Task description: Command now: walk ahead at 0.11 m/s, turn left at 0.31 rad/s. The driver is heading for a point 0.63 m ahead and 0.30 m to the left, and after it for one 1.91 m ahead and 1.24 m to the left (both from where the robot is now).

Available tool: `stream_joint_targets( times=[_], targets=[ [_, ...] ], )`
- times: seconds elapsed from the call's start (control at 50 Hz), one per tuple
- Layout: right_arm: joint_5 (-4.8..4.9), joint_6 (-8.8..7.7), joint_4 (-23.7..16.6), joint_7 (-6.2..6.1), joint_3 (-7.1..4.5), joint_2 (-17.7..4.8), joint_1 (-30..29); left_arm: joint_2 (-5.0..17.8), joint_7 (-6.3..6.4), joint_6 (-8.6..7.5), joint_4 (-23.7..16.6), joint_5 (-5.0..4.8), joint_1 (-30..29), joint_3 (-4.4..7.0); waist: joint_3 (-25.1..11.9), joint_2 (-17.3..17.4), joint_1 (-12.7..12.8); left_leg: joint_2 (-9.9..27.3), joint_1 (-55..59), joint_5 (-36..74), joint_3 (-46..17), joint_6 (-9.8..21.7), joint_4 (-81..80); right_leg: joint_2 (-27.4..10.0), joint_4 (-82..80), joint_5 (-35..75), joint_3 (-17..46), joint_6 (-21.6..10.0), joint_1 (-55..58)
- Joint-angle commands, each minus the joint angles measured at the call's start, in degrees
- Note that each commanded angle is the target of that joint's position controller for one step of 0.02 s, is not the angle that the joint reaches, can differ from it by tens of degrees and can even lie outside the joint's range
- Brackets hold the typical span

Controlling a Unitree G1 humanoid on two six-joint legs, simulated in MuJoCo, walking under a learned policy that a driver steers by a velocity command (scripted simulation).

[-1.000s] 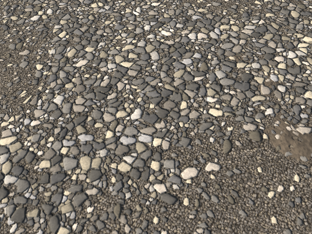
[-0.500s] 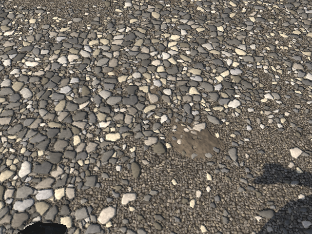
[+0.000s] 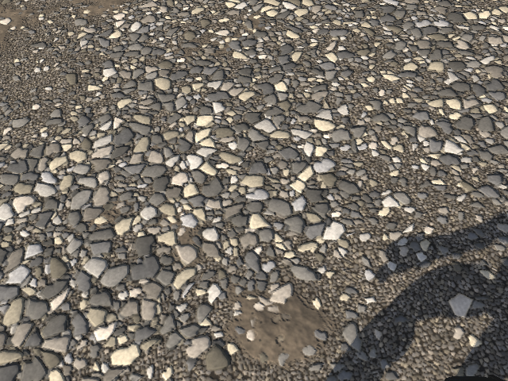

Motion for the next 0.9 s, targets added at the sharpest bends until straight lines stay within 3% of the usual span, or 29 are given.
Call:
stream_joint_targets(
  times=[0.02, 0.04, 0.06, 0.08, 0.1, 0.12, 0.14, 0.16, 0.22, 0.26, 0.3, 0.32, 0.34, 0.36, 0.38, 0.4, 0.42, 0.48, 0.62, 0.7, 0.72, 0.76, 0.78, 0.8, 0.82, 0.84, 0.86, 0.88, 0.9],
  targets=[
    [0.46, -1.41, -0.3, 0.45, -4.22, -10.5, 16.1, 9.0, 1.29, 0.39, -4.0, 0.78, -4.8, 2.69, -9.0, -9.7, -9.3, -1.5, 18.8, -2.2, 0.2, 4.1, -2.9, -14.6, 20.1, 64.9, 0.1, 8.4, -3.9],
    [0.00, -1.52, 0.7, -0.06, -4.71, -12.7, 21.0, 8.2, 1.16, 0.59, -6.1, 1.37, -4.2, 2.57, -13.2, 2.5, -10.6, 6.7, 33.1, 15.5, -10.9, 10.6, -4.0, -6.7, 44.7, 32.3, -3.0, 11.8, -15.0],
    [-2.29, -0.56, -2.0, -0.77, -3.93, -12.7, 15.9, 3.5, -0.44, 0.94, -7.1, 1.49, 4.2, 1.22, -18.6, 12.4, -3.4, 19.8, 47.0, 20.0, -40.4, 22.5, -6.7, 2.3, 59.1, -14.9, 1.2, 15.3, -33.9],
    [-1.98, 0.90, -5.3, -1.82, -4.28, -11.6, 9.6, 7.9, -1.93, 0.69, -6.5, -0.54, 5.5, 1.42, -21.9, 6.4, -3.3, 21.7, 44.5, -6.0, -47.7, 23.1, -11.8, -2.3, 63.5, -9.1, 10.1, 13.3, -36.3],
    [-0.91, 2.52, -7.5, -3.08, -3.68, -8.6, 6.1, 9.4, -2.47, 1.03, -7.9, -0.86, -1.1, 1.49, -14.7, -0.8, -4.3, 18.6, 35.0, -21.1, -43.9, 20.1, -13.9, -4.1, 62.4, -5.1, 9.0, 12.0, -36.4],
    [0.85, 3.64, -7.7, -3.69, -3.07, -7.7, 5.0, 8.4, -3.21, 1.09, -8.9, 0.14, -1.8, 1.27, -10.3, -7.6, -1.7, 15.3, 26.3, -35.7, -41.0, 17.6, -17.5, -6.0, 55.8, -1.6, 7.4, 10.4, -35.5],
    [1.91, 4.03, -8.3, -3.88, -3.21, -8.7, 4.2, 8.0, -3.67, 0.97, -9.4, 0.78, -1.4, 1.29, -8.4, -7.8, 0.2, 12.8, 21.1, -43.8, -39.9, 15.9, -19.6, -7.5, 48.0, -0.4, 6.3, 9.6, -33.8],
    [1.84, 4.49, -8.8, -4.02, -3.46, -9.5, 2.8, 7.4, -4.23, 0.68, -9.1, 0.68, -0.2, 1.16, -6.2, -5.0, 1.8, 9.5, 15.3, -46.8, -36.8, 13.8, -21.1, -8.4, 39.5, -0.5, 4.9, 9.2, -29.7],
    [1.69, 5.93, -8.8, -4.89, -4.30, -10.2, 3.1, 4.5, -4.19, -1.14, -6.7, 0.41, -0.6, 0.28, -6.5, 0.2, 0.6, 2.1, 5.3, -39.3, -25.9, 11.4, -21.7, -6.2, 21.7, -0.9, -1.0, 10.5, -14.0],
    [2.66, 6.53, -8.6, -5.15, -4.88, -10.9, 3.7, 4.0, -3.92, -1.66, -6.0, -0.37, 0.5, 0.28, -7.3, 3.9, 0.8, 1.5, 4.4, -42.4, -25.7, 10.5, -20.9, -5.4, 13.4, 0.8, -1.3, 10.9, -8.5],
    [2.84, 7.17, -10.0, -4.90, -4.83, -9.9, 1.4, 5.7, -3.49, -2.18, -4.8, -1.38, 3.2, 0.99, -6.0, 6.4, 2.4, 1.2, 3.3, -43.8, -26.7, 7.7, -19.5, -5.7, 4.0, 6.7, -1.6, 10.8, -3.7],
    [-2.80, 8.44, -9.7, -2.47, -5.95, -11.4, -3.2, 6.7, -3.40, -0.84, -2.6, 1.06, 10.4, 0.61, -5.1, 1.3, 5.6, -3.4, -3.4, -44.5, -21.0, 3.6, -14.1, -4.7, -2.2, 2.4, -6.5, 9.2, 4.4],
    [-2.38, 8.34, -12.3, -1.98, -5.29, -7.5, -7.2, 10.4, -2.60, -0.84, -1.3, 2.01, 16.4, 1.79, -2.6, -6.1, 8.9, -9.6, -15.8, -43.8, -14.0, -1.7, -3.2, -11.5, -10.3, -2.0, -1.7, 7.2, 14.3],
    [-0.14, 7.64, -12.7, -2.19, -3.16, 0.2, -1.4, 15.3, -1.95, -1.03, -4.3, 2.52, 8.1, 2.68, -4.4, -22.9, 3.6, -10.4, -20.6, -42.0, -8.2, -0.1, 19.4, -33.1, -14.9, -17.6, 24.4, 3.5, 11.5],
    [-1.54, 7.05, -12.6, -1.48, -3.32, -4.0, -0.7, 16.0, -1.52, -0.95, -7.5, 3.08, 1.2, 3.18, -4.3, -15.4, 0.7, -3.4, -22.5, -32.2, -7.4, -0.4, 28.5, -37.3, -20.0, -28.4, 36.8, -0.7, 3.5],
    [-1.81, 6.87, -13.1, -0.51, -3.79, -6.2, -2.1, 13.3, -1.56, -1.51, -7.2, 2.75, -0.3, 2.50, -3.9, -9.4, -1.1, 0.0, -20.4, -26.7, -8.6, 0.3, 32.5, -36.0, -18.4, -27.1, 34.5, -1.3, -0.1],
    [-2.13, 6.90, -12.2, 0.32, -3.81, -6.7, -1.0, 11.5, -1.99, -2.29, -6.4, 1.94, -0.2, 1.88, -3.9, -7.0, -2.2, 0.6, -19.7, -23.9, -8.3, 0.2, 34.9, -32.7, -16.9, -21.6, 27.4, 0.2, 0.1],
    [-2.65, 8.06, -10.1, 2.27, -3.50, -6.7, 0.8, 11.3, -2.46, -3.63, -4.1, 1.73, 4.8, 1.87, -2.5, -9.5, -0.8, 2.1, -19.5, -20.8, -4.3, -0.4, 42.3, -26.6, -18.1, -11.1, 11.9, 2.7, 0.9],
    [-2.25, 8.56, -11.8, 3.83, -2.48, -6.5, -11.9, 10.1, -3.50, -4.87, 1.4, 2.13, 15.6, 2.08, 5.4, -10.7, 4.6, 5.7, -23.6, -16.6, -1.3, 0.3, 33.8, -27.2, -20.8, 1.8, -4.3, 3.7, 7.3],
    [-1.98, 7.85, -13.2, 4.78, -0.96, -4.4, -18.6, 9.8, -2.91, -4.76, 4.6, 2.47, 18.7, 2.04, 9.7, -10.9, 5.8, 6.4, -19.5, -20.3, 5.6, 4.2, 23.1, -27.5, -21.6, 15.2, -13.2, 4.6, 10.4],
    [-2.04, 7.73, -13.2, 4.64, -0.53, -3.8, -18.9, 9.9, -2.75, -4.52, 5.4, 2.48, 18.9, 2.01, 9.8, -11.0, 5.0, 5.4, -16.5, -22.9, 7.6, 5.8, 19.9, -27.1, -19.5, 25.8, -16.1, 5.1, 11.3],
    [-1.87, 7.62, -11.2, 3.34, -0.43, -3.4, -13.4, 11.5, -2.41, -4.06, 6.2, 2.05, 17.6, 1.99, 4.3, -12.1, 0.2, -1.3, -0.8, -27.5, 13.3, 9.3, 15.6, -26.6, -8.8, 67.4, -20.7, 5.9, 10.0],
    [-1.71, 7.32, -9.3, 2.54, -1.24, -4.9, -5.7, 13.7, -2.35, -3.43, 6.5, 1.90, 17.7, 2.45, -1.2, -13.2, -4.4, -4.7, 9.3, -30.5, 13.9, 11.0, 15.4, -28.0, 2.5, 81.5, -20.6, 5.5, 9.1],
    [-1.47, 6.77, -6.0, 1.78, -2.69, -7.4, 6.0, 15.8, -2.51, -3.19, 5.8, 1.19, 16.4, 2.93, -7.9, -14.1, -10.3, -6.8, 25.2, -29.6, 11.3, 13.0, 12.8, -29.1, 16.6, 83.0, -19.7, 5.3, 2.8],
    [-1.65, 6.60, -1.6, 0.48, -5.06, -11.7, 18.1, 15.4, -2.99, -3.55, 4.4, 1.48, 14.5, 2.89, -13.8, -11.5, -16.0, -5.0, 44.9, -29.4, 2.8, 14.4, 7.9, -27.3, 34.9, 66.5, -18.9, 6.8, -11.3],
    [-0.97, 7.69, -1.4, -0.75, -7.37, -20.5, 13.6, 6.7, -4.67, -4.37, -1.7, 0.89, 12.6, 1.04, -15.8, 9.1, -9.0, 11.9, 61.2, -44.6, -30.2, 20.0, -3.6, -14.4, 58.5, 1.7, -16.8, 10.9, -39.6],
    [-1.45, 8.08, -3.4, -1.34, -7.62, -21.4, 17.8, 10.0, -4.63, -5.77, -5.5, 0.65, 7.1, 1.15, -25.0, 1.0, -11.9, 18.1, 63.9, -43.6, -47.9, 22.7, -12.1, -12.8, 65.7, 1.8, -3.5, 10.0, -44.7],
    [-1.93, 7.81, -0.8, -2.21, -6.92, -18.2, 18.0, 10.2, -4.28, -6.16, -5.7, -0.32, 1.9, 1.11, -17.8, -3.6, -12.2, 17.7, 59.1, -34.3, -40.7, 20.5, -13.7, -15.9, 64.3, 6.9, -1.6, 8.7, -47.4],
    [-2.08, 6.80, 0.8, -2.86, -6.04, -14.9, 16.4, 8.2, -3.74, -6.14, -4.4, -0.85, 4.8, 0.32, -9.3, -5.9, -8.2, 17.2, 47.7, -25.6, -33.9, 18.8, -13.4, -18.4, 60.2, 7.5, -3.0, 8.2, -44.9]
  ],
)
